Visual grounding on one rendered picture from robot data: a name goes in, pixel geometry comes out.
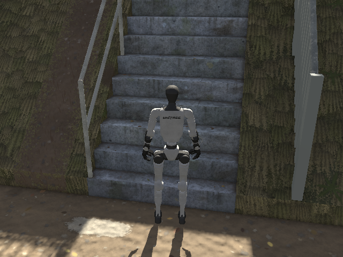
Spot stairs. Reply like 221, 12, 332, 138
87, 0, 249, 213

